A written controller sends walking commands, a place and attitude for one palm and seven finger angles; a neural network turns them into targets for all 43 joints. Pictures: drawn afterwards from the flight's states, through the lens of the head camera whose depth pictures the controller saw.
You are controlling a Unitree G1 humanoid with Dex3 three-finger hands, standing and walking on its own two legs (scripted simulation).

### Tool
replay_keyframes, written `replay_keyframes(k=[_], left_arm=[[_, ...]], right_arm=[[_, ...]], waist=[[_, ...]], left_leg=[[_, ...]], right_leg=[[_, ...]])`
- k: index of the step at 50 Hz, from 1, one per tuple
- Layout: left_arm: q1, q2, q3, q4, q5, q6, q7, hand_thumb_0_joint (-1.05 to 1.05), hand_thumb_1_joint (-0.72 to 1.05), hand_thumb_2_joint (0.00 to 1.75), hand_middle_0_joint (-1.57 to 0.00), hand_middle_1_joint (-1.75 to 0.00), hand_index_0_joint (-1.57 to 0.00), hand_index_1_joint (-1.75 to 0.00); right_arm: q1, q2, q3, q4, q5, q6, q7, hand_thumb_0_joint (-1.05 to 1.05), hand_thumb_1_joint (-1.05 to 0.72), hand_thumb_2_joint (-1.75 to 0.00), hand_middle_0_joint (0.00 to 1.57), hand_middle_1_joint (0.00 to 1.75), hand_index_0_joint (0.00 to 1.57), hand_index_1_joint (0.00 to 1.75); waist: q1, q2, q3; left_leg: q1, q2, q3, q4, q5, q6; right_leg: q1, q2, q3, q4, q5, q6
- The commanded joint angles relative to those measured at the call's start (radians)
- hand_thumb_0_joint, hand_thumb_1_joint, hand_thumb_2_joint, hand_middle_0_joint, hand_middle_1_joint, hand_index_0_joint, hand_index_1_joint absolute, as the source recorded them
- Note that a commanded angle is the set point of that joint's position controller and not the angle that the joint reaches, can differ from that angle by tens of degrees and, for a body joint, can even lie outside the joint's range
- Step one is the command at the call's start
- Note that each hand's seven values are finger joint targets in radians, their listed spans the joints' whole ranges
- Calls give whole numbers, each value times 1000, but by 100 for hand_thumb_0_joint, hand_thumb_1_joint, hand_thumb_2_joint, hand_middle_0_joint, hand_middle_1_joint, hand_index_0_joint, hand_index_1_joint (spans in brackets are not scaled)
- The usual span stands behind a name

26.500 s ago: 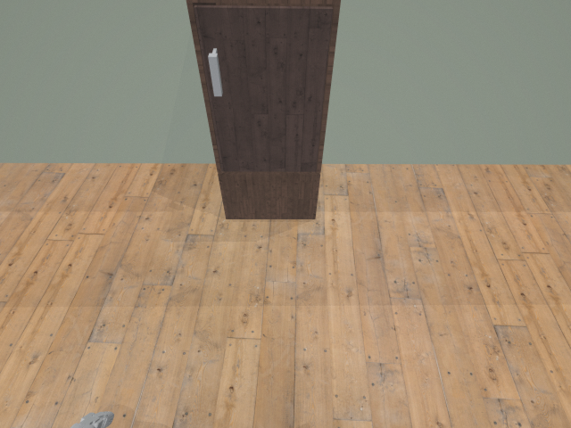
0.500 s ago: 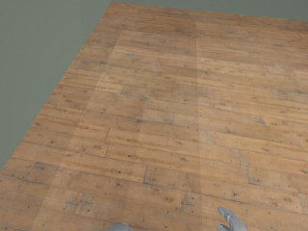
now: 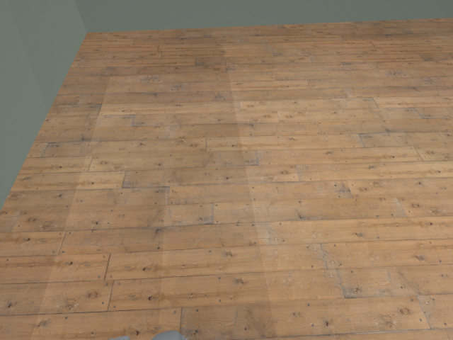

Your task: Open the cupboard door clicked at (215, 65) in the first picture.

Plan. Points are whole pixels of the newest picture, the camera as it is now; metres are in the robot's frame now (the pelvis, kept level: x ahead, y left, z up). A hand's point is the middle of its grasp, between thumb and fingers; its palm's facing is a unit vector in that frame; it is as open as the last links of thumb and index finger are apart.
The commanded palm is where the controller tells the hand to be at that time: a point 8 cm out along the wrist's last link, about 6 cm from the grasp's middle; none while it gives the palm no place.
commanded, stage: walk to a spot facing it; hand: left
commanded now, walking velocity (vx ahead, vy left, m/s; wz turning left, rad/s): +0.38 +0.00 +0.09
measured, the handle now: out of the picture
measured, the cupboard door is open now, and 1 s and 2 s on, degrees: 51 51 51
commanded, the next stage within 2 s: turn to face it in 0.18 s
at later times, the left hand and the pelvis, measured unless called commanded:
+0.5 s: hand (129, 291) +0.25 +0.22 -0.18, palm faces +0.10 -0.98 -0.18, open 7.3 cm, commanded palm none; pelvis +0.21 +0.04 +0.00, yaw +4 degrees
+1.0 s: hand (128, 286) +0.27 +0.23 -0.19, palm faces +0.41 -0.88 -0.23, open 7.3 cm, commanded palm none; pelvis +0.29 +0.02 -0.02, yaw +24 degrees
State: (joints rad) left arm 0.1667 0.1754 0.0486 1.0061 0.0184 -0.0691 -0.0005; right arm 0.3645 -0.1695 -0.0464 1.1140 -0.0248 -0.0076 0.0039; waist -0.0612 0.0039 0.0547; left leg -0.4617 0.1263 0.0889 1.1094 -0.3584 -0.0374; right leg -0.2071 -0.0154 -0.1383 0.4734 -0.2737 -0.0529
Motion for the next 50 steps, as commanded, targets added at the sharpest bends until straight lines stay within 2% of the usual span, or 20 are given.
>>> replay_keyframes(k=[1,8,10,11,12,13,14,17,20,27,30,31,32,33,36,38,45,48,49,50], left_arm=[[119,98,17,22,-1,-23,7,0,90,90,-20,-30,-20,-30],[175,130,18,69,3,-22,9,0,90,90,-20,-30,-20,-30],[177,132,18,76,2,-17,10,0,90,90,-20,-30,-20,-30],[164,134,18,66,-2,-14,11,0,90,90,-20,-30,-20,-30],[201,98,17,45,-11,-7,5,0,90,90,-20,-30,-20,-30],[205,63,5,14,-18,-10,-4,0,90,90,-20,-30,-20,-30],[150,76,6,3,-9,-8,6,0,90,90,-20,-30,-20,-30],[106,49,4,16,4,9,-5,0,90,90,-20,-30,-20,-30],[169,5,-8,37,2,37,-2,0,90,90,-20,-30,-20,-30],[72,44,19,-47,-1,64,10,0,90,90,-20,-30,-20,-30],[128,93,37,-56,-3,52,17,0,90,90,-20,-30,-20,-30],[151,153,49,-60,7,43,26,0,90,90,-20,-30,-20,-30],[179,235,64,-66,14,41,32,0,90,90,-20,-30,-20,-30],[169,231,55,-77,4,40,35,0,90,90,-20,-30,-20,-30],[39,154,36,-114,3,47,42,0,90,90,-20,-30,-20,-30],[40,146,33,-119,6,43,40,0,90,90,-20,-30,-20,-30],[99,211,53,-111,15,50,32,0,90,90,-20,-30,-20,-30],[71,241,62,-131,4,52,21,0,90,90,-20,-30,-20,-30],[56,220,59,-153,-2,55,15,0,90,90,-20,-30,-20,-30],[12,146,33,-205,-10,58,8,0,90,90,-20,-30,-20,-30]], right_arm=[[-7,-18,-9,-76,3,-11,12,0,-90,-90,20,30,20,30],[-192,-43,-13,-147,5,-35,28,0,-90,-90,20,30,20,30],[-113,-70,-20,-122,0,-41,19,0,-90,-90,20,30,20,30],[35,-111,-28,-81,-5,-47,11,0,-90,-90,20,30,20,30],[170,-212,-49,-51,-22,-54,-2,0,-90,-90,20,30,20,30],[254,-293,-61,-40,-19,-46,-13,0,-90,-90,20,30,20,30],[191,-273,-51,-43,-10,-41,-21,0,-90,-90,20,30,20,30],[-15,-147,-15,-110,-3,-57,-31,0,-90,-90,20,30,20,30],[-70,-143,-4,-112,5,-61,-35,0,-90,-90,20,30,20,30],[-104,-178,-37,-140,-1,-5,-22,0,-90,-90,20,30,20,30],[-150,-174,-48,-166,6,12,-16,0,-90,-90,20,30,20,30],[-138,-127,-42,-180,13,13,-10,0,-90,-90,20,30,20,30],[-135,-76,-36,-202,13,13,-4,0,-90,-90,20,30,20,30],[-149,-110,-45,-199,7,24,-6,0,-90,-90,20,30,20,30],[-162,-91,-41,-179,9,46,8,0,-90,-90,20,30,20,30],[-171,-78,-35,-184,9,53,15,0,-90,-90,20,30,20,30],[-277,-83,-23,-250,13,47,28,0,-90,-90,20,30,20,30],[-185,-148,-37,-253,5,38,26,0,-90,-90,20,30,20,30],[-104,-232,-58,-240,-2,30,22,0,-90,-90,20,30,20,30],[-34,-349,-87,-241,-5,27,16,0,-90,-90,20,30,20,30]], waist=[[23,-115,20],[51,-118,65],[3,-67,41],[-65,-5,-41],[-95,164,-165],[-96,330,-231],[-74,244,-217],[24,114,-28],[74,93,-92],[69,138,-67],[112,57,-72],[122,-108,-96],[135,-344,-117],[132,-299,-125],[64,-177,-81],[58,-180,-72],[100,-206,-74],[31,-147,-135],[-21,24,-202],[-60,327,-227]], left_leg=[[-99,29,-13,-150,128,-8],[-24,-20,24,-439,161,34],[161,-71,58,-520,173,50],[358,-76,43,-584,218,68],[583,131,-228,-638,241,149],[664,332,-512,-767,298,251],[563,349,-524,-803,262,260],[243,231,-315,-850,355,212],[209,142,-154,-805,603,186],[115,109,-248,-774,362,190],[22,47,-249,-667,246,128],[-102,-41,-169,-526,80,70],[-183,-168,-23,-261,-217,5],[-168,-119,-82,-43,-272,4],[-161,-57,-83,118,-105,-17],[-128,-58,-50,34,-81,-28],[3,-96,49,-355,-64,-10],[228,-120,68,-581,123,14],[432,-4,-75,-647,377,71],[562,292,-473,-686,807,235]], right_leg=[[36,-243,131,-283,255,-114],[125,-266,128,-225,340,-94],[78,-236,93,-81,488,-70],[26,-194,45,115,516,-40],[-164,-78,-4,395,250,15],[-313,35,8,708,-291,30],[-358,-4,117,847,-293,12],[-348,-108,137,792,-116,57],[-200,-93,103,532,-99,90],[-104,-28,51,271,-43,114],[83,-39,64,25,83,108],[214,-199,221,-94,124,69],[244,-449,424,-176,265,-39],[175,-507,427,-176,341,-106],[100,-369,173,-124,418,-69],[89,-339,77,-108,491,-46],[153,-355,-14,-4,618,-34],[74,-339,-80,175,571,26],[-94,-287,-107,368,368,81],[-381,-129,-76,626,-365,149]])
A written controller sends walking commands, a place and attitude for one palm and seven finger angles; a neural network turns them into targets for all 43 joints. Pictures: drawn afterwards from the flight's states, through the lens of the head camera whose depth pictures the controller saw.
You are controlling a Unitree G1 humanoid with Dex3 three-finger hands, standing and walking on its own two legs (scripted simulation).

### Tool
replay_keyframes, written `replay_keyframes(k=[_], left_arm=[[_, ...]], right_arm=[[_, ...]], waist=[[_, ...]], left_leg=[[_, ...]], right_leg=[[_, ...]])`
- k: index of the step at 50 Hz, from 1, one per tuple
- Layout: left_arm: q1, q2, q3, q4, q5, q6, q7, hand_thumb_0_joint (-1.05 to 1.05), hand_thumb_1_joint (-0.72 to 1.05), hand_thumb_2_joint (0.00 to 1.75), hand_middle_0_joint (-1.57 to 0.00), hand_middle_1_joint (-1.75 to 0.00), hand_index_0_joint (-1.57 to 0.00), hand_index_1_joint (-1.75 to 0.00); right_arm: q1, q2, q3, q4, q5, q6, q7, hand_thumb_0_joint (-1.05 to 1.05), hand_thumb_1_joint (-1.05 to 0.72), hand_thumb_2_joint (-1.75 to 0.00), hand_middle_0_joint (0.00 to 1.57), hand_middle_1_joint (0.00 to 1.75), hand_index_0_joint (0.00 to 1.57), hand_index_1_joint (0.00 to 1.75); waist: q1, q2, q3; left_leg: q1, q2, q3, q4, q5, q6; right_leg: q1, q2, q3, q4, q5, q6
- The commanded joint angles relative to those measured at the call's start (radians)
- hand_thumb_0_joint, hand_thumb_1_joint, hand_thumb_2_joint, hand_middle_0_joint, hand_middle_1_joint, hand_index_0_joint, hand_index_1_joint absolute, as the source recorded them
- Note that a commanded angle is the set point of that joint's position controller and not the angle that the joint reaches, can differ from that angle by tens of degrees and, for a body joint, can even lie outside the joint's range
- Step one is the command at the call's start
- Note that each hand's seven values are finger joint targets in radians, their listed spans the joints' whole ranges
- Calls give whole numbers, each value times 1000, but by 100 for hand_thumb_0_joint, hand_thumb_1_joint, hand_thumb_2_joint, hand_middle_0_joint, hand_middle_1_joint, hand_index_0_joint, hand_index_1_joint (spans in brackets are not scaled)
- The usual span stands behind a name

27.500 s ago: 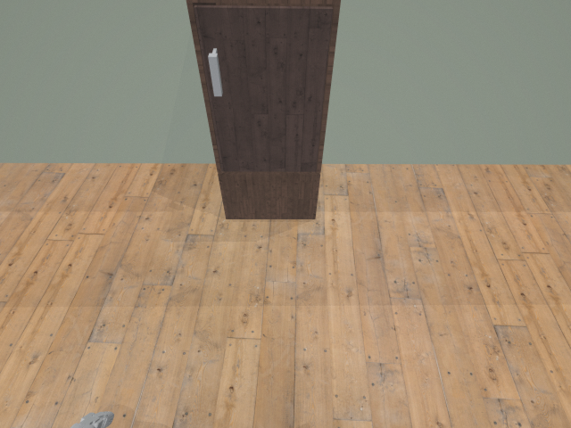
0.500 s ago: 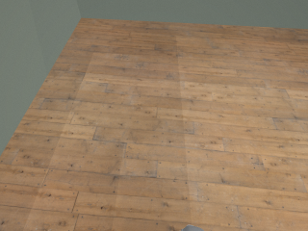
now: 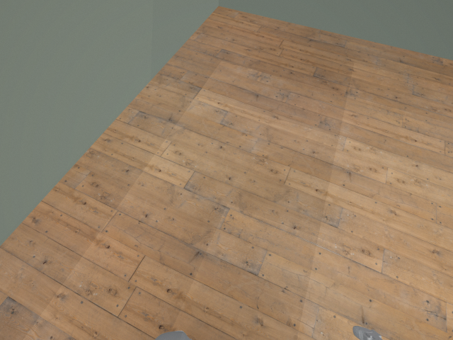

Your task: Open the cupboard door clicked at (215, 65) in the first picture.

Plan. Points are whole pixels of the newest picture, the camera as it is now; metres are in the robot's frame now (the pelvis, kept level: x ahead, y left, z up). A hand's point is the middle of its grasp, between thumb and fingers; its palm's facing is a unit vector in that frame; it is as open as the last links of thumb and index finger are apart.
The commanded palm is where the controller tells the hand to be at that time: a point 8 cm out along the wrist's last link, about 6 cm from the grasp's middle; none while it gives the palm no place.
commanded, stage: turn to face it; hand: left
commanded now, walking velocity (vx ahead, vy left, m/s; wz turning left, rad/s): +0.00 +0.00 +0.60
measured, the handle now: out of the picture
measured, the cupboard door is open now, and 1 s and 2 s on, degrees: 51 51 51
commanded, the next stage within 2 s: none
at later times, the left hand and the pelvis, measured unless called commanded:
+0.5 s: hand out of the picture +0.08 +0.15 -0.13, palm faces +0.25 -0.92 -0.30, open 7.4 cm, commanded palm none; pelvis +0.04 -0.06 +0.01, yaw +16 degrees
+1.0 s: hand out of the picture -0.01 +0.18 -0.15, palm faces +0.57 -0.77 -0.27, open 7.4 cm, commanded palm none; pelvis +0.05 -0.05 +0.01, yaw +35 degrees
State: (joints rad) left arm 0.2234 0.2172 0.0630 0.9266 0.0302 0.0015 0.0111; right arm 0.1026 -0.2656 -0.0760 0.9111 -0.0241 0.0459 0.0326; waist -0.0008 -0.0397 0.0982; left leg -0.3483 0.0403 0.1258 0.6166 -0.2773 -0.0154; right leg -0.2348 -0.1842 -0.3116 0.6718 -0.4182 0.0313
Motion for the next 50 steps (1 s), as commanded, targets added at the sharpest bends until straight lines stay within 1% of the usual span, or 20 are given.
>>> replay_keyframes(k=[1,3,6,13,16,17,18,19,20,22,24,29,33,37,38,39,40,42,45,50], left_arm=[[-98,120,15,-153,-10,5,6,0,90,90,-20,-30,-20,-30],[-108,113,21,-119,-11,13,14,0,90,90,-20,-30,-20,-30],[-40,112,24,-80,-9,23,-3,0,90,90,-20,-30,-20,-30],[-43,95,16,-108,-18,21,0,0,90,90,-20,-30,-20,-30],[68,115,25,-91,-17,3,2,0,90,90,-20,-30,-20,-30],[113,180,38,-87,-5,-11,10,0,90,90,-20,-30,-20,-30],[116,273,52,-91,6,-16,19,0,90,90,-20,-30,-20,-30],[98,257,40,-96,-4,-17,22,0,90,90,-20,-30,-20,-30],[47,217,40,-110,-7,-12,31,0,90,90,-20,-30,-20,-30],[-39,143,14,-126,-11,-13,27,0,90,90,-20,-30,-20,-30],[-28,129,12,-128,-11,-20,27,0,90,90,-20,-30,-20,-30],[57,156,27,-92,-8,-21,29,0,90,90,-20,-30,-20,-30],[81,180,41,-72,-1,-16,25,0,90,90,-20,-30,-20,-30],[49,203,52,-68,-8,-12,14,0,90,90,-20,-30,-20,-30],[26,197,51,-76,-15,-10,9,0,90,90,-20,-30,-20,-30],[10,134,39,-118,-22,-4,-1,0,90,90,-20,-30,-20,-30],[-101,112,14,-167,-13,4,4,0,90,90,-20,-30,-20,-30],[-128,112,23,-143,-14,19,15,0,90,90,-20,-30,-20,-30],[-68,118,27,-91,-11,28,-1,0,90,90,-20,-30,-20,-30],[-84,103,21,-105,-14,27,-1,0,90,90,-20,-30,-20,-30]], right_arm=[[273,-274,-57,-16,5,-21,-23,0,-90,-90,20,30,20,30],[171,-228,-48,-45,2,-27,-45,0,-90,-90,20,30,20,30],[59,-178,-28,-79,1,-37,-46,0,-90,-90,20,30,20,30],[36,-189,-40,-83,-4,-24,-35,0,-90,-90,20,30,20,30],[-25,-175,-45,-102,4,-14,-33,0,-90,-90,20,30,20,30],[-21,-121,-38,-112,15,-15,-28,0,-90,-90,20,30,20,30],[-24,-56,-26,-137,18,-18,-20,0,-90,-90,20,30,20,30],[-22,-99,-34,-126,9,-11,-20,0,-90,-90,20,30,20,30],[-19,-87,-40,-112,10,1,-22,0,-90,-90,20,30,20,30],[-4,-67,-30,-68,5,12,-7,0,-90,-90,20,30,20,30],[9,-46,-21,-51,8,16,-2,0,-90,-90,20,30,20,30],[-55,-19,-7,-54,11,15,1,0,-90,-90,20,30,20,30],[-82,-9,2,-70,13,4,1,0,-90,-90,20,30,20,30],[7,-42,-7,-65,10,-8,-4,0,-90,-90,20,30,20,30],[81,-88,-21,-47,6,-14,-5,0,-90,-90,20,30,20,30],[154,-209,-51,-43,-4,-21,-11,0,-90,-90,20,30,20,30],[219,-252,-56,-24,2,-13,-19,0,-90,-90,20,30,20,30],[165,-222,-48,-35,0,-20,-44,0,-90,-90,20,30,20,30],[53,-171,-29,-65,1,-30,-49,0,-90,-90,20,30,20,30],[81,-171,-33,-51,0,-31,-43,0,-90,-90,20,30,20,30]], waist=[[-126,233,-273],[-88,295,-220],[-16,190,-178],[-11,198,-159],[47,159,-170],[70,-23,-186],[77,-323,-166],[68,-258,-172],[35,-243,-161],[-11,-172,-102],[-13,-172,-124],[33,-119,-138],[54,-163,-135],[-1,-124,-173],[-51,-39,-209],[-91,264,-249],[-120,288,-207],[-89,273,-176],[-17,174,-149],[-20,165,-141]], left_leg=[[411,436,-508,-198,756,269],[303,333,-424,-207,628,227],[213,214,-289,-228,514,167],[126,188,-342,-215,398,169],[-20,125,-348,-116,269,112],[-147,24,-265,38,57,44],[-295,-123,-112,319,-332,-31],[-268,-63,-187,530,-354,-17],[-269,-42,-198,634,-306,-22],[-261,-7,-168,688,-155,-43],[-247,-7,-134,616,-119,-56],[-201,-8,-69,370,-154,-60],[-130,-14,-23,181,-184,-37],[86,-36,6,-65,-37,-6],[259,11,-50,-168,132,25],[438,282,-430,-201,479,166],[393,398,-523,-228,687,264],[303,326,-463,-226,608,246],[215,212,-332,-244,509,179],[212,183,-342,-241,482,176]], right_leg=[[-391,51,250,522,-256,49],[-414,48,313,571,-148,56],[-341,72,307,503,-6,60],[-167,137,268,148,-15,51],[81,160,243,-155,171,39],[211,8,391,-326,208,2],[234,-277,686,-394,387,-124],[146,-319,646,-364,459,-187],[110,-279,616,-348,472,-183],[66,-152,384,-307,557,-136],[120,-123,291,-295,639,-113],[228,-162,233,-269,734,-133],[237,-196,207,-227,780,-143],[142,-195,135,-87,712,-87],[16,-170,99,56,602,-39],[-280,-13,68,293,28,45],[-375,47,184,432,-256,48],[-400,42,295,517,-172,52],[-337,62,311,498,-11,58],[-283,102,292,333,-1,63]])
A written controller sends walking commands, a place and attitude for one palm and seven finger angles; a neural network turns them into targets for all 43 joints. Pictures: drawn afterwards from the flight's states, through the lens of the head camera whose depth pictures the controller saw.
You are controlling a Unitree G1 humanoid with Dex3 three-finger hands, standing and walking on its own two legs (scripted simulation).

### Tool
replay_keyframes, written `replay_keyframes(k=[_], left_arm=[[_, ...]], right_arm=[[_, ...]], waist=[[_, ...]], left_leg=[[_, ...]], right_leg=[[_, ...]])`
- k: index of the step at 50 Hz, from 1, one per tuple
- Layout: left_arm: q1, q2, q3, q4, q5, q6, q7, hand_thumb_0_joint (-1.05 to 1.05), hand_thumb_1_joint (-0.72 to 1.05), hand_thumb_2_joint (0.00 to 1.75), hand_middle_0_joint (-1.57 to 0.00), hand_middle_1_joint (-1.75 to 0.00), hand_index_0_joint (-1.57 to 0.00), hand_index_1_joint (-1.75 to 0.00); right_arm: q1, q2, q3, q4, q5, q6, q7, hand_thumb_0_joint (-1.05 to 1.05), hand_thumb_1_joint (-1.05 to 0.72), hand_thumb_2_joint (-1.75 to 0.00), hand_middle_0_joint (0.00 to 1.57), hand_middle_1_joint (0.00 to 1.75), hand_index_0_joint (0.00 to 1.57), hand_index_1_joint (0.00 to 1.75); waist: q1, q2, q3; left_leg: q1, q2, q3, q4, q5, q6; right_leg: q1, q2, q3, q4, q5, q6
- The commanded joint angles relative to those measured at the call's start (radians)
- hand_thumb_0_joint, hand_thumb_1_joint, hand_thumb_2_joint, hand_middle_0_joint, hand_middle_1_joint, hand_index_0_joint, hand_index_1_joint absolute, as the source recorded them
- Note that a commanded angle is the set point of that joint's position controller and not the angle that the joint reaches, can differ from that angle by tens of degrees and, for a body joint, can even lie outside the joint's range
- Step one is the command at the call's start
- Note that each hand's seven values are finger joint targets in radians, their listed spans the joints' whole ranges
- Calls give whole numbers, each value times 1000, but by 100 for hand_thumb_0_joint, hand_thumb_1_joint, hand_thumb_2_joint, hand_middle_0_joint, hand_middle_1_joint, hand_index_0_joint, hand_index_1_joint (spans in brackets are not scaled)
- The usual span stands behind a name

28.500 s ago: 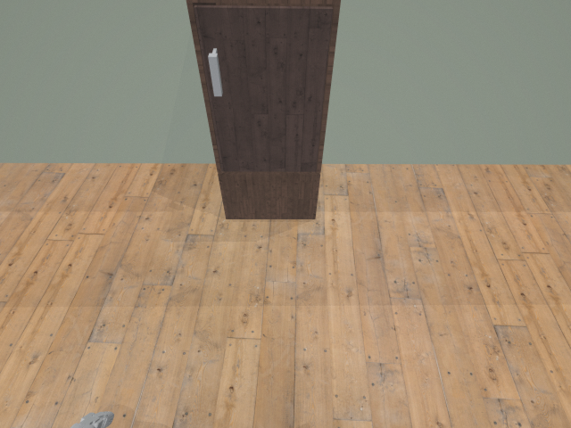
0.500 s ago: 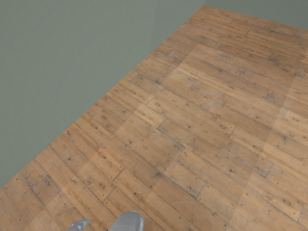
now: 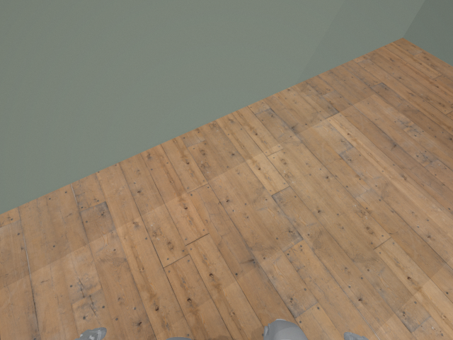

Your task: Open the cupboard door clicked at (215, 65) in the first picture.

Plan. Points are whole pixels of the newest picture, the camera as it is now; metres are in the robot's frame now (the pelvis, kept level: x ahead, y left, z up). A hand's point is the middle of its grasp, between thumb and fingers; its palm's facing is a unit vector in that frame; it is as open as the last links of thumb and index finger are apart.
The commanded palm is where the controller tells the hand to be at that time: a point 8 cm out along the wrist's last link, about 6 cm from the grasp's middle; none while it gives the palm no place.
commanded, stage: turn to face it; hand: left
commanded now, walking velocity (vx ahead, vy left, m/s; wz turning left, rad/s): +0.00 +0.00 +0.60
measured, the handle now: out of the picture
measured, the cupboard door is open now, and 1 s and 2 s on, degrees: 51 51 51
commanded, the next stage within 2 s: none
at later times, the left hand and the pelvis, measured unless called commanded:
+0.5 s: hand out of the picture +0.02 +0.15 -0.16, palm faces +0.34 -0.91 -0.24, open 7.3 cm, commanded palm none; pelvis +0.02 -0.05 +0.00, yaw +20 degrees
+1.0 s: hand out of the picture +0.02 +0.19 -0.15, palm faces +0.56 -0.78 -0.28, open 7.4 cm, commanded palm none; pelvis +0.03 -0.06 +0.00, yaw +36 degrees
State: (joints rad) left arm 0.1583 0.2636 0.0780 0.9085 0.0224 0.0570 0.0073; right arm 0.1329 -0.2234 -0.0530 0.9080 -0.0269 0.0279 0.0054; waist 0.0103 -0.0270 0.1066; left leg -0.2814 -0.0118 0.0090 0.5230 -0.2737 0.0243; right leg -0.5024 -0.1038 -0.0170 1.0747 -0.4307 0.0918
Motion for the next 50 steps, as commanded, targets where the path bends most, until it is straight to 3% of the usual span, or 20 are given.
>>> replay_keyframes(k=[1,5,7,8,9,10,13,15,23,25,27,28,29,30,32,36,44,48,49,50], left_arm=[[-34,52,5,-95,-7,-29,3,0,90,90,-20,-30,-20,-30],[4,51,2,-105,-13,-42,4,0,90,90,-20,-30,-20,-30],[96,76,12,-81,-14,-57,10,0,90,90,-20,-30,-20,-30],[140,150,28,-73,0,-70,19,0,90,90,-20,-30,-20,-30],[147,226,37,-76,10,-71,26,0,90,90,-20,-30,-20,-30],[128,192,28,-79,-1,-70,34,0,90,90,-20,-30,-20,-30],[-3,93,0,-110,-6,-67,30,0,90,90,-20,-30,-20,-30],[0,87,1,-111,-3,-70,31,0,90,90,-20,-30,-20,-30],[133,141,26,-58,5,-69,27,0,90,90,-20,-30,-20,-30],[131,148,31,-48,8,-68,24,0,90,90,-20,-30,-20,-30],[103,162,38,-56,-1,-65,17,0,90,90,-20,-30,-20,-30],[89,145,36,-69,-8,-63,12,0,90,90,-20,-30,-20,-30],[52,69,16,-118,-16,-58,1,0,90,90,-20,-30,-20,-30],[-36,74,0,-156,-3,-44,11,0,90,90,-20,-30,-20,-30],[-51,71,7,-122,-7,-37,19,0,90,90,-20,-30,-20,-30],[14,70,12,-69,-4,-28,3,0,90,90,-20,-30,-20,-30],[-42,54,4,-112,-8,-30,6,0,90,90,-20,-30,-20,-30],[35,56,6,-103,-15,-43,10,0,90,90,-20,-30,-20,-30],[75,69,12,-91,-15,-51,13,0,90,90,-20,-30,-20,-30],[125,130,24,-88,-4,-64,20,0,90,90,-20,-30,-20,-30]], right_arm=[[54,-215,-59,-46,1,-12,-15,0,-90,-90,20,30,20,30],[19,-224,-68,-59,1,-2,-14,0,-90,-90,20,30,20,30],[-20,-199,-70,-72,11,2,-12,0,-90,-90,20,30,20,30],[-3,-144,-63,-81,21,0,-5,0,-90,-90,20,30,20,30],[-14,-101,-55,-107,21,-2,0,0,-90,-90,20,30,20,30],[-8,-143,-65,-92,12,13,-2,0,-90,-90,20,30,20,30],[-1,-108,-54,-43,8,32,16,0,-90,-90,20,30,20,30],[6,-93,-47,-32,12,36,23,0,-90,-90,20,30,20,30],[-99,-57,-24,-59,16,21,28,0,-90,-90,20,30,20,30],[-82,-61,-25,-62,18,15,26,0,-90,-90,20,30,20,30],[-7,-92,-33,-52,13,8,24,0,-90,-90,20,30,20,30],[73,-153,-50,-36,7,-1,22,0,-90,-90,20,30,20,30],[158,-281,-83,-28,-2,-6,15,0,-90,-90,20,30,20,30],[215,-302,-80,-7,8,5,8,0,-90,-90,20,30,20,30],[141,-254,-69,-30,5,-4,-20,0,-90,-90,20,30,20,30],[38,-206,-47,-55,6,-17,-23,0,-90,-90,20,30,20,30],[51,-214,-61,-46,0,-8,-13,0,-90,-90,20,30,20,30],[6,-214,-70,-59,3,3,-13,0,-90,-90,20,30,20,30],[-10,-200,-70,-66,9,4,-12,0,-90,-90,20,30,20,30],[-3,-158,-66,-75,18,4,-5,0,-90,-90,20,30,20,30]], waist=[[-36,158,-154],[-16,214,-171],[34,152,-190],[51,-56,-219],[62,-292,-197],[46,-253,-183],[-27,-173,-102],[-29,-181,-116],[41,-184,-136],[32,-181,-149],[-22,-147,-180],[-73,-18,-232],[-122,328,-253],[-136,239,-229],[-104,243,-213],[-26,146,-169],[-36,168,-153],[1,186,-172],[25,166,-175],[48,21,-196]], left_leg=[[139,231,-239,-143,471,137],[74,207,-292,-81,480,120],[-52,148,-275,4,336,62],[-218,47,-176,160,72,-9],[-341,-73,-27,426,-361,-70],[-308,-8,-94,623,-355,-61],[-316,41,-54,769,-153,-86],[-297,44,-20,693,-125,-97],[-198,31,89,278,-186,-78],[-127,20,105,176,-164,-64],[39,5,120,8,-19,-45],[241,82,29,-85,191,-4],[391,387,-392,-119,604,156],[332,454,-399,-117,704,223],[270,371,-339,-117,654,204],[174,253,-207,-152,555,139],[120,221,-288,-147,408,142],[8,183,-342,-79,386,113],[-63,149,-328,-36,319,80],[-192,77,-272,74,127,22]], right_leg=[[7,31,-4,-118,2,1],[176,89,-32,-374,33,-12],[394,73,-31,-628,224,-22],[563,-119,144,-749,308,-73],[554,-384,368,-775,496,-202],[435,-413,333,-767,509,-244],[354,-229,62,-720,573,-197],[386,-209,-19,-712,618,-179],[511,-270,-90,-626,810,-198],[492,-281,-100,-584,802,-188],[405,-264,-162,-471,731,-138],[253,-229,-198,-296,584,-87],[-65,-56,-210,-41,-142,-4],[-103,-38,-70,55,-253,-18],[-131,-35,14,132,-155,-12],[-64,-16,20,96,21,1],[42,48,0,-195,-2,-2],[262,102,-24,-458,91,-22],[374,89,-26,-592,188,-27],[525,-35,92,-735,213,-54]])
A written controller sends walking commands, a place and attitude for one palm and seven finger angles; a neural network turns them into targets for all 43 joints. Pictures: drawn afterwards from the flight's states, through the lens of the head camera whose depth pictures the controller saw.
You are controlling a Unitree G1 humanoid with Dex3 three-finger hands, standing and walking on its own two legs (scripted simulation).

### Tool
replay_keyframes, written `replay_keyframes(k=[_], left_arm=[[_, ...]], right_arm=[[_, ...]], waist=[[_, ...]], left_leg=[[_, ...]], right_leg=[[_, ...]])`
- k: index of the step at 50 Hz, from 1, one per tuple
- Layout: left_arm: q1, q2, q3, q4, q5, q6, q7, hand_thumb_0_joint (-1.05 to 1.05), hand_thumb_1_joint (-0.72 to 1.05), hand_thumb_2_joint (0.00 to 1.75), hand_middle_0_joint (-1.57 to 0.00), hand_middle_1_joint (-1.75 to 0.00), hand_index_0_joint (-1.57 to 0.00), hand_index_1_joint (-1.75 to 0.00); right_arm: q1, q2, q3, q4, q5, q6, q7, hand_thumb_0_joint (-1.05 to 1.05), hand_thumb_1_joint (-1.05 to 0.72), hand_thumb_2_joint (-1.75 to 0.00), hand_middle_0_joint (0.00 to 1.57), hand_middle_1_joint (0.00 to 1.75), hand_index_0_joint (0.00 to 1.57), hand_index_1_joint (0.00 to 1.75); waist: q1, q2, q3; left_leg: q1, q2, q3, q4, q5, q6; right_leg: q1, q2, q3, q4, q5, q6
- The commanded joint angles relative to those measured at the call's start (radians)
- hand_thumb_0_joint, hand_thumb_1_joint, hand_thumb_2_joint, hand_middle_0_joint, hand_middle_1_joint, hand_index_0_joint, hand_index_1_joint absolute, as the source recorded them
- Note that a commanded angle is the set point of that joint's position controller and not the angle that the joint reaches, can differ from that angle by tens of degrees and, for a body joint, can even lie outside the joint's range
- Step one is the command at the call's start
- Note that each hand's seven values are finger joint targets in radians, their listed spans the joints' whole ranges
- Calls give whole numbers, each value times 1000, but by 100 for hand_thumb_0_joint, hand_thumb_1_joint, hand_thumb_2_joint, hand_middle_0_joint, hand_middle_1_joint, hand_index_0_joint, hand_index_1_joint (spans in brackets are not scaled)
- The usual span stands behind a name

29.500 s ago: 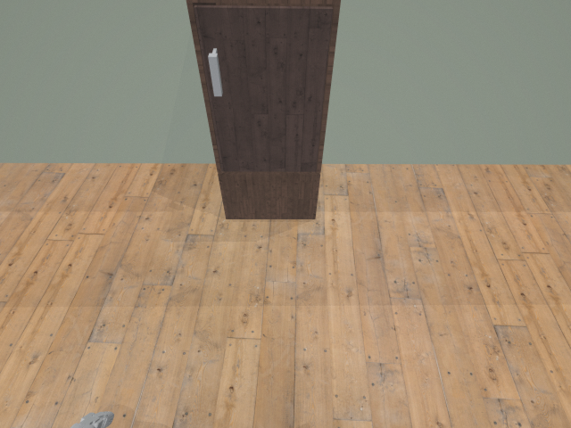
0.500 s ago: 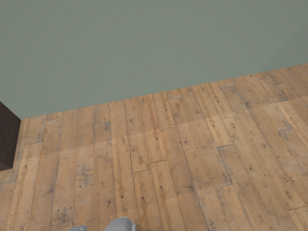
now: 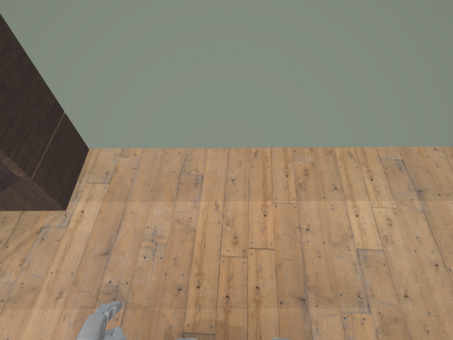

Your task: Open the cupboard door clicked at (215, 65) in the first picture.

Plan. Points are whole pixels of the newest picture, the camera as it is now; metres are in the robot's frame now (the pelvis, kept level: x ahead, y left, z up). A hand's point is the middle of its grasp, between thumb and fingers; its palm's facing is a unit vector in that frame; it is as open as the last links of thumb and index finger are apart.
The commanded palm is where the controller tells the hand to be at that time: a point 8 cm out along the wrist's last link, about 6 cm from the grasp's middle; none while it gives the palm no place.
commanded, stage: turn to face it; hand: left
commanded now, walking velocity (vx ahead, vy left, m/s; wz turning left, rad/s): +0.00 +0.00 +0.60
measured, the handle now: out of the picture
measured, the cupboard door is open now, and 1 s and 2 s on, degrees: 51 51 51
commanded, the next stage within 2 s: take the last steps up to it in 1.18 s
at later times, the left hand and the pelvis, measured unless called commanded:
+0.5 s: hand out of the picture -0.04 +0.22 -0.19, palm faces +0.37 -0.89 -0.26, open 7.3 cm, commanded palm none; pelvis +0.00 +0.00 -0.01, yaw +20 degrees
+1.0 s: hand out of the picture +0.00 +0.18 -0.14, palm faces +0.56 -0.78 -0.28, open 7.4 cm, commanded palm none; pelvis +0.03 -0.04 +0.00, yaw +37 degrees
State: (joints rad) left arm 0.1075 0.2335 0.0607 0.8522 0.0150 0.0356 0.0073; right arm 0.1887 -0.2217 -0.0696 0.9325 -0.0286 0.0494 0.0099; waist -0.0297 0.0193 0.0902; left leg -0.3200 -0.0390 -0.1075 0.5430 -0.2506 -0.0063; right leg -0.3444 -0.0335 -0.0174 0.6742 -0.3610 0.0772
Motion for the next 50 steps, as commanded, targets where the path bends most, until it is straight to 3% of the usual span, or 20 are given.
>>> replay_keyframes(k=[1,2,3,6,11,16,20,21,22,23,26,29,38,41,42,43,44,45,47,50], left_arm=[[188,239,55,-29,17,-48,29,0,90,90,-20,-30,-20,-30],[165,229,40,-35,8,-45,30,0,90,90,-20,-30,-20,-30],[115,190,35,-42,4,-46,33,0,90,90,-20,-30,-20,-30],[18,112,15,-67,2,-46,31,0,90,90,-20,-30,-20,-30],[129,139,28,-29,7,-49,31,0,90,90,-20,-30,-20,-30],[179,173,45,-3,15,-45,26,0,90,90,-20,-30,-20,-30],[156,187,54,9,5,-40,15,0,90,90,-20,-30,-20,-30],[147,162,53,-15,-3,-35,10,0,90,90,-20,-30,-20,-30],[88,85,27,-69,-6,-30,2,0,90,90,-20,-30,-20,-30],[20,108,21,-90,7,-15,14,0,90,90,-20,-30,-20,-30],[16,103,28,-36,2,-13,8,0,90,90,-20,-30,-20,-30],[68,102,28,-11,2,-6,3,0,90,90,-20,-30,-20,-30],[33,86,20,-51,-5,-12,7,0,90,90,-20,-30,-20,-30],[140,101,29,-31,-8,-31,13,0,90,90,-20,-30,-20,-30],[187,157,40,-22,2,-43,20,0,90,90,-20,-30,-20,-30],[201,241,56,-19,17,-48,28,0,90,90,-20,-30,-20,-30],[183,228,42,-25,8,-47,30,0,90,90,-20,-30,-20,-30],[132,191,41,-37,5,-42,37,0,90,90,-20,-30,-20,-30],[47,124,20,-51,2,-45,31,0,90,90,-20,-30,-20,-30],[79,110,18,-42,5,-52,32,0,90,90,-20,-30,-20,-30]], right_arm=[[-52,-91,-39,-119,24,-21,-4,0,-90,-90,20,30,20,30],[-53,-134,-47,-108,10,-14,-5,0,-90,-90,20,30,20,30],[-56,-130,-50,-87,8,-2,-3,0,-90,-90,20,30,20,30],[-23,-102,-39,-48,10,14,17,0,-90,-90,20,30,20,30],[-98,-73,-24,-57,13,16,22,0,-90,-90,20,30,20,30],[-143,-59,-10,-77,18,0,22,0,-90,-90,20,30,20,30],[-46,-100,-18,-65,15,-17,19,0,-90,-90,20,30,20,30],[29,-185,-40,-54,8,-27,15,0,-90,-90,20,30,20,30],[103,-300,-70,-45,2,-26,6,0,-90,-90,20,30,20,30],[153,-304,-64,-20,6,-20,-3,0,-90,-90,20,30,20,30],[10,-225,-42,-63,3,-29,-28,0,-90,-90,20,30,20,30],[-19,-206,-30,-72,7,-38,-27,0,-90,-90,20,30,20,30],[-29,-215,-46,-75,-1,-23,-18,0,-90,-90,20,30,20,30],[-78,-199,-50,-89,9,-18,-17,0,-90,-90,20,30,20,30],[-70,-155,-45,-97,19,-20,-12,0,-90,-90,20,30,20,30],[-62,-89,-36,-118,24,-22,-7,0,-90,-90,20,30,20,30],[-60,-137,-44,-105,11,-14,-6,0,-90,-90,20,30,20,30],[-60,-128,-51,-94,12,-2,-5,0,-90,-90,20,30,20,30],[-48,-106,-40,-57,8,10,10,0,-90,-90,20,30,20,30],[-47,-82,-28,-41,11,14,17,0,-90,-90,20,30,20,30]], waist=[[94,-318,-177],[81,-265,-156],[53,-266,-122],[-4,-225,-77],[49,-177,-99],[82,-244,-117],[19,-179,-170],[-31,12,-227],[-77,300,-219],[-91,200,-229],[-24,156,-145],[16,110,-143],[13,147,-128],[71,114,-160],[92,-35,-185],[95,-323,-168],[85,-282,-158],[58,-285,-138],[10,-195,-75],[19,-221,-96]], left_leg=[[-313,-54,52,310,-299,-32],[-287,-10,24,543,-373,-29],[-279,18,11,664,-321,-32],[-264,64,69,730,-141,-58],[-233,65,140,500,-182,-72],[-148,54,199,255,-230,-50],[113,38,216,-64,-16,-16],[310,177,42,-137,222,48],[408,448,-312,-162,643,207],[367,478,-298,-149,626,262],[233,330,-158,-161,539,196],[221,269,-86,-168,548,163],[120,235,-201,-143,404,165],[-4,182,-209,-45,340,116],[-133,102,-146,75,135,54],[-302,-61,56,331,-313,-32],[-275,-10,18,554,-377,-26],[-259,14,7,663,-335,-26],[-267,50,42,742,-182,-44],[-239,56,87,648,-139,-60]], right_leg=[[425,-397,366,-396,260,-159],[283,-473,361,-390,331,-228],[213,-414,327,-384,333,-229],[173,-282,37,-343,432,-172],[290,-305,-40,-306,562,-178],[329,-344,-76,-240,660,-190],[222,-327,-158,-52,589,-112],[34,-262,-205,138,365,-51],[-253,-114,-181,366,-309,15],[-272,-109,-47,450,-330,-4],[-267,-101,18,512,-129,6],[-220,-81,13,463,-49,14],[-36,2,-13,106,-69,3],[212,14,-22,-187,113,-10],[370,-114,96,-333,167,-38],[424,-402,372,-386,314,-158],[291,-469,357,-380,366,-230],[224,-428,334,-376,360,-235],[185,-304,111,-341,410,-195],[225,-267,4,-329,498,-166]])
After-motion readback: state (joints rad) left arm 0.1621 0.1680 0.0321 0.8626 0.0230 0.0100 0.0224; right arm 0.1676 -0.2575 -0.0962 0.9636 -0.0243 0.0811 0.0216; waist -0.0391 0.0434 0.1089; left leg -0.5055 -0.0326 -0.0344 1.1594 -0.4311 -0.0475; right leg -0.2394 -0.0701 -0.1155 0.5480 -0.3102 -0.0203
